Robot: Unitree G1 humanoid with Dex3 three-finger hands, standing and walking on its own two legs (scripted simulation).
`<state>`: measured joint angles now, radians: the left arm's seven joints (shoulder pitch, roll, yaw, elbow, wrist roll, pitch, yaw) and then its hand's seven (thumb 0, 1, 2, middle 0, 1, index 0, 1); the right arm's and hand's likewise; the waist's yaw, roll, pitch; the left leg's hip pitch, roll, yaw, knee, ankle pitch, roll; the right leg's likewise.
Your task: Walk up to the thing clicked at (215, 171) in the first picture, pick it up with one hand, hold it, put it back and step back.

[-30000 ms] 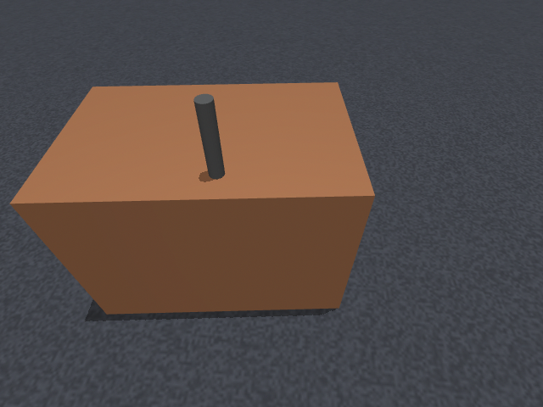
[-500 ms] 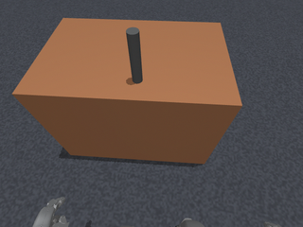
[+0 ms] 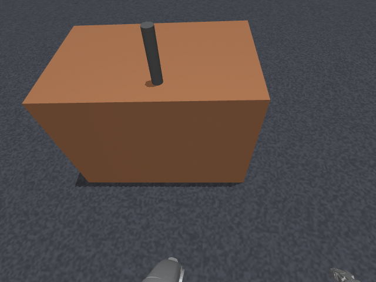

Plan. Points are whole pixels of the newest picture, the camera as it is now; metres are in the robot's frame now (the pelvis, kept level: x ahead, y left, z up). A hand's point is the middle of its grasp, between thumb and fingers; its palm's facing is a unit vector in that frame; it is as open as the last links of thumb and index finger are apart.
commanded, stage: step back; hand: left
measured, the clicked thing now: (152, 56) +0.83 +0.19 +0.00
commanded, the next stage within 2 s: stand in 1.76 s
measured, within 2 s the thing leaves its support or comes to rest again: neither
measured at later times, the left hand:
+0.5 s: hand out of the picture -0.08 +0.26 -0.15, palm faces +0.01 -0.92 -0.38, open 7.4 cm
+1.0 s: hand out of the picture -0.25 +0.25 -0.14, palm faces +0.12 -0.90 -0.42, open 7.4 cm
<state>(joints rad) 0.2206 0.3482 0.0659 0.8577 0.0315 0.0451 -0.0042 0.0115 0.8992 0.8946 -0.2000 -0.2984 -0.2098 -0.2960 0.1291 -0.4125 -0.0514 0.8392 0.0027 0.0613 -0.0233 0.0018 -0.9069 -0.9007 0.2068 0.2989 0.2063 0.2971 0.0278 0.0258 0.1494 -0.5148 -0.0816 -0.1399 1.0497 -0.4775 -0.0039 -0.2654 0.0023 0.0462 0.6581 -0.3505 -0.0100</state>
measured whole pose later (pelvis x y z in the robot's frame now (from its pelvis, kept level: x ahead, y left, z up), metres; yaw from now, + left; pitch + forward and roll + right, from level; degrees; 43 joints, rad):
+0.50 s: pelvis -0.17 -0.02 +0.00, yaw +1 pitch -2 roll -1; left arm 0.17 0.40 0.07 0.85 0.01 0.06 0.01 0.01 0.90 0.89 -0.20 -0.30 -0.21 -0.30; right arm 0.11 -0.36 -0.03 0.82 -0.03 0.04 -0.01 0.00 -0.90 -0.90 0.21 0.30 0.21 0.30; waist 0.02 -0.02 0.17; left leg -0.36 0.04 0.01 0.59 -0.19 0.01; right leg -0.32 0.05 0.08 0.96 -0.51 0.02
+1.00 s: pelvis -0.28 -0.04 +0.00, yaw +6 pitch -3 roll +2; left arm 0.22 0.40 0.07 0.94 0.03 0.02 0.00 0.01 0.90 0.89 -0.20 -0.30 -0.21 -0.30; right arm 0.24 -0.36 -0.05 0.99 -0.04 0.01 0.02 0.00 -0.91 -0.90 0.21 0.30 0.21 0.30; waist 0.02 -0.02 0.06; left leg -0.20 -0.02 -0.02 0.58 -0.34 0.01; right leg -0.34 -0.04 -0.01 0.77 -0.45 -0.02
